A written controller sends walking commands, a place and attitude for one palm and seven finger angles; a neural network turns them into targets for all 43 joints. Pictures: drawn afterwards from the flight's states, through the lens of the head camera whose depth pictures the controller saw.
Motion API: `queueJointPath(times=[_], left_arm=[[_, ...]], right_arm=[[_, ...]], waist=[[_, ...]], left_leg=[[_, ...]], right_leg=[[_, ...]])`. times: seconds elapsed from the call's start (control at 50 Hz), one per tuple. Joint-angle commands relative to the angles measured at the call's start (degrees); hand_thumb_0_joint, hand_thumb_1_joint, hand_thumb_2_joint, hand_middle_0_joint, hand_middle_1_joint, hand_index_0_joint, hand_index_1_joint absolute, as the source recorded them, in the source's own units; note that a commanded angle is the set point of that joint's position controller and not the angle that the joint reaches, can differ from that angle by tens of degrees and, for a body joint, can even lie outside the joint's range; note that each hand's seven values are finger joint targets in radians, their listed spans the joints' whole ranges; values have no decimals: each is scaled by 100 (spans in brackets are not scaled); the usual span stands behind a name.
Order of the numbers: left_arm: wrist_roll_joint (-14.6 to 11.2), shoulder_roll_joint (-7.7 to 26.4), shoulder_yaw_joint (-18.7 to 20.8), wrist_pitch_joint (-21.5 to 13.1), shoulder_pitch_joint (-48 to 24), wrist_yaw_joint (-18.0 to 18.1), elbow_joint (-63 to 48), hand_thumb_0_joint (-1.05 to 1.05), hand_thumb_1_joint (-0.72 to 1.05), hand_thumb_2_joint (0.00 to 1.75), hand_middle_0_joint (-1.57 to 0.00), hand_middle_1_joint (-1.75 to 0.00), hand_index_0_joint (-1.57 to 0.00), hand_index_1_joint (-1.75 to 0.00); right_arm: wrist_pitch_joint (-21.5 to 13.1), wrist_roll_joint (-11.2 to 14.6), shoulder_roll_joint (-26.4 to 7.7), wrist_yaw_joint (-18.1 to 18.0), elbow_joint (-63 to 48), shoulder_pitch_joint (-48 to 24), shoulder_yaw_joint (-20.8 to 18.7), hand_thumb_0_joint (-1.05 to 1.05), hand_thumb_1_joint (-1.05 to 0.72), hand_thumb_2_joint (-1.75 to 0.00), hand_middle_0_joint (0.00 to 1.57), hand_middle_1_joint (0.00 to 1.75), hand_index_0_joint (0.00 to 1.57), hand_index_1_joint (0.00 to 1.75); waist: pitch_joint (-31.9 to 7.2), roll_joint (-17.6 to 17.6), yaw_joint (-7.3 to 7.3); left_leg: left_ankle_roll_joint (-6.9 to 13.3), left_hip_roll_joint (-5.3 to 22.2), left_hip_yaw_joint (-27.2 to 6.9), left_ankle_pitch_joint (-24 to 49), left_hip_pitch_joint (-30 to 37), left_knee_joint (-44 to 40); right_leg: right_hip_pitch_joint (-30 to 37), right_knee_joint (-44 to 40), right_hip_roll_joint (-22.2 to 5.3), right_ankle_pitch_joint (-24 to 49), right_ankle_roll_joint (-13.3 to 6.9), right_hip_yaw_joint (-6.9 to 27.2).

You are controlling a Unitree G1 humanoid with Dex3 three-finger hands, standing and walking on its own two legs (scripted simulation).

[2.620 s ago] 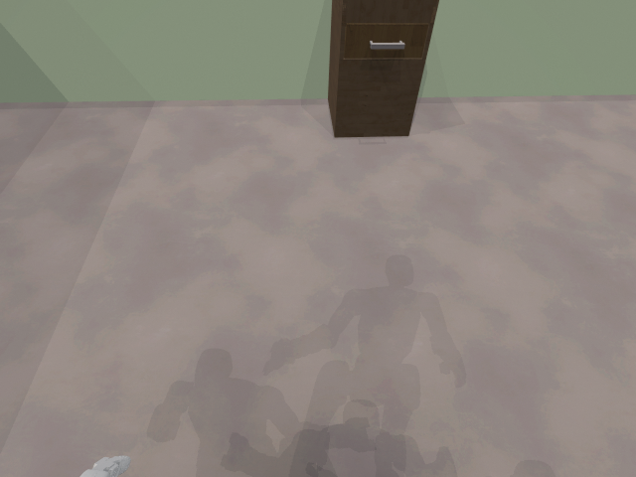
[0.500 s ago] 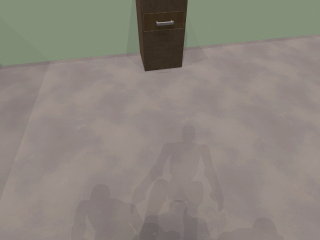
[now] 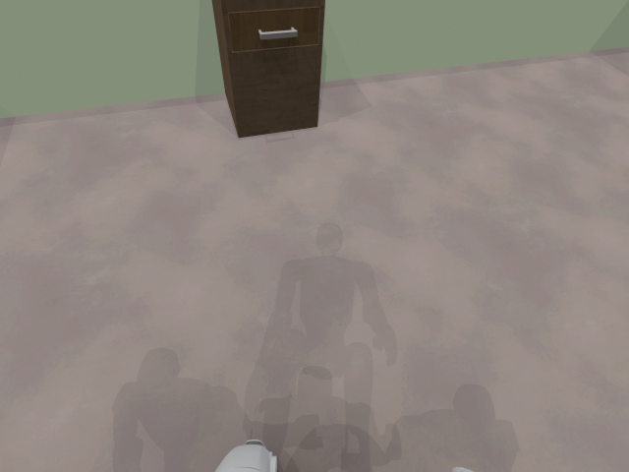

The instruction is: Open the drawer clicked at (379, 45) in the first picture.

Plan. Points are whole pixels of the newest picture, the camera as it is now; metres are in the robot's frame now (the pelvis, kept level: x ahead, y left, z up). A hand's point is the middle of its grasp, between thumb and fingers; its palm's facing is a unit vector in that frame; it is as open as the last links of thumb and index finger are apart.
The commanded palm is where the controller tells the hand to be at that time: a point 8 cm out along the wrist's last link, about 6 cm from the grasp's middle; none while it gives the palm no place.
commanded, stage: walk to a spot facing it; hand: left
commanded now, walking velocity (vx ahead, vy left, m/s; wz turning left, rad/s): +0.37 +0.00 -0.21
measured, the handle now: (277, 32) +1.76 +0.35 -0.24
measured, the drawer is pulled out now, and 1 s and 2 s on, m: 0.00 0.00 0.00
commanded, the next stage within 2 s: none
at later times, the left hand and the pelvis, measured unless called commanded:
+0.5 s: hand (219, 338) +0.34 +0.20 -0.16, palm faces -0.17 -0.98 -0.13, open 7.4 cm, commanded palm none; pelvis +0.22 +0.05 +0.01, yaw -9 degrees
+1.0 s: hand (245, 269) +0.49 +0.20 -0.17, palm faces -0.12 -0.97 -0.20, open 7.3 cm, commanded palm none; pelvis +0.46 +0.01 +0.00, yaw -11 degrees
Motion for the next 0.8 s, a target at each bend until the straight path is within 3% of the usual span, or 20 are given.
queueJointPath(times=[0.0, 0.02, 0.04, 0.06, 0.1, 0.16, 0.2, 0.28, 0.36, 0.5, 0.54, 0.58, 0.6, 0.62, 0.64, 0.66, 0.68, 0.7, 0.72, 0.78], left_arm=[[-79, 967, 238, -86, 91, 44, -192, 0, 90, 90, -20, -30, -20, -30], [-148, 627, 228, -52, 512, -15, -238, 0, 90, 90, -20, -30, -20, -30], [-127, 566, 166, -84, 324, -35, -399, 0, 90, 90, -20, -30, -20, -30], [-93, 719, 185, -43, 48, -14, -448, 0, 90, 90, -20, -30, -20, -30], [-21, 569, 219, 16, -572, -111, -469, 0, 90, 90, -20, -30, -20, -30], [13, 307, 207, 207, -348, -182, -377, 0, 90, 90, -20, -30, -20, -30], [47, 259, 250, 310, -297, -190, -432, 0, 90, 90, -20, -30, -20, -30], [40, 425, 277, 366, -864, -247, -646, 0, 90, 90, -20, -30, -20, -30], [18, 435, 220, 349, -1628, -269, -849, 0, 90, 90, -20, -30, -20, -30], [-17, 317, 114, 237, -2693, -270, -1100, 0, 90, 90, -20, -30, -20, -30], [-17, 337, 107, 186, -2494, -247, -1050, 0, 90, 90, -20, -30, -20, -30], [-3, 489, 159, 120, -1635, -198, -785, 0, 90, 90, -20, -30, -20, -30], [15, 620, 224, 67, -891, -181, -534, 0, 90, 90, -20, -30, -20, -30], [41, 1012, 345, -13, -111, -132, -296, 0, 90, 90, -20, -30, -20, -30], [-8, 1550, 496, -40, 619, -56, -149, 0, 90, 90, -20, -30, -20, -30], [-132, 1695, 493, -3, 527, -12, -134, 0, 90, 90, -20, -30, -20, -30], [-130, 1561, 487, 20, 40, 10, -210, 0, 90, 90, -20, -30, -20, -30], [-130, 1268, 406, -12, -339, 9, -325, 0, 90, 90, -20, -30, -20, -30], [-115, 1002, 316, -41, -654, 20, -345, 0, 90, 90, -20, -30, -20, -30], [-23, 561, 217, -146, -923, 42, -380, 0, 90, 90, -20, -30, -20, -30]], right_arm=[[-275, -13, -898, -205, 137, 1614, -224, 0, -90, -90, 20, 30, 20, 30], [-302, -100, -1570, -263, 305, 2281, -387, 0, -90, -90, 20, 30, 20, 30], [-244, -38, -1720, -269, 358, 2582, -377, 0, -90, -90, 20, 30, 20, 30], [-198, 1, -1480, -285, 239, 2014, -329, 0, -90, -90, 20, 30, 20, 30], [-277, -7, -754, -292, 132, 1309, -156, 0, -90, -90, 20, 30, 20, 30], [-408, 11, -382, -323, 269, 1256, -47, 0, -90, -90, 20, 30, 20, 30], [-443, 7, -316, -337, 229, 1310, -95, 0, -90, -90, 20, 30, 20, 30], [-474, 52, -429, -358, 375, 1619, -69, 0, -90, -90, 20, 30, 20, 30], [-465, 42, -470, -380, 588, 2136, -64, 0, -90, -90, 20, 30, 20, 30], [-381, -35, -456, -399, 968, 2907, -11, 0, -90, -90, 20, 30, 20, 30], [-358, -31, -509, -410, 1030, 2922, -11, 0, -90, -90, 20, 30, 20, 30], [-332, 3, -631, -417, 1025, 2754, -21, 0, -90, -90, 20, 30, 20, 30], [-330, 34, -698, -402, 971, 2579, -40, 0, -90, -90, 20, 30, 20, 30], [-342, 99, -570, -337, 874, 2483, -28, 0, -90, -90, 20, 30, 20, 30], [-405, 173, -243, -330, 669, 2521, 14, 0, -90, -90, 20, 30, 20, 30], [-374, 190, -359, -353, 506, 2142, -28, 0, -90, -90, 20, 30, 20, 30], [-355, 160, -247, -336, 504, 1894, -61, 0, -90, -90, 20, 30, 20, 30], [-320, 108, -183, -295, 417, 1619, -61, 0, -90, -90, 20, 30, 20, 30], [-244, 72, -88, -286, 410, 1578, -56, 0, -90, -90, 20, 30, 20, 30], [-58, -14, 210, -248, 505, 1965, -48, 0, -90, -90, 20, 30, 20, 30]], waist=[[-552, -145, -961], [-1375, 1387, -1022], [-1417, 1868, -1018], [-876, 1341, -843], [275, 558, -602], [373, 412, -226], [300, 474, -158], [413, 545, -220], [558, 442, -432], [784, 599, -799], [541, 734, -661], [68, 684, -260], [-357, 630, 108], [-860, 158, 439], [-1612, -954, 562], [-1480, -548, 450], [-954, -261, 313], [-326, -138, 202], [30, 12, -92], [329, -91, -553]], left_leg=[[242, -75, -130, 327, 3150, -1017], [696, 1524, -2167, 75, 4519, -1384], [1027, 2255, -3442, -198, 4375, -2386], [1062, 2222, -3323, -1227, 3519, -2729], [872, 1769, -2266, -1092, 2150, -2931], [646, 1289, -931, -231, 1419, -2977], [644, 1110, -494, -30, 1461, -3102], [632, 1059, -221, 607, 2102, -3178], [612, 1068, -61, 1457, 2850, -3081], [720, 1137, 313, 2969, 3521, -2743], [692, 1127, 494, 4384, 3767, -2244], [591, 1142, 601, 5533, 3660, -1227], [455, 983, 778, 5237, 3195, -315], [284, 788, 828, 3777, 1756, 1066], [23, -170, 852, -952, 77, 3027], [141, -327, 46, -2144, -484, 4147], [220, 23, -326, -1620, -642, 4276], [175, 228, -394, -1132, -726, 4101], [142, 398, -488, -939, -548, 3794], [31, 484, -313, -739, 106, 2760]], right_leg=[[-1588, 2035, -803, 3324, -508, 321], [-2848, 3872, -86, 885, -244, -328], [-3476, 5280, 164, -999, -227, -165], [-3586, 5769, -262, -734, -278, 106], [-3837, 5806, -678, 217, -208, 13], [-3314, 5388, -765, 684, -98, -103], [-3497, 5238, -795, 1061, -15, -129], [-4215, 4757, -892, 1576, 124, -181], [-4552, 3813, -881, 1675, 152, -489], [-4055, 2145, -587, 1162, -130, -1064], [-3567, 1810, -302, 821, -293, -1301], [-2407, 1461, -26, 745, -461, -1433], [-1278, 1139, 20, 1210, -539, -1450], [422, 1103, -759, 1554, -872, -579], [1841, 705, -2461, 2473, -1667, 2026], [1664, 162, -2903, 2841, -2031, 2726], [924, -31, -2765, 1970, -1869, 2110], [11, -255, -2508, 1850, -1543, 1698], [-785, -420, -2354, 1639, -1337, 1249], [-1989, -705, -1866, 1695, -974, 145]])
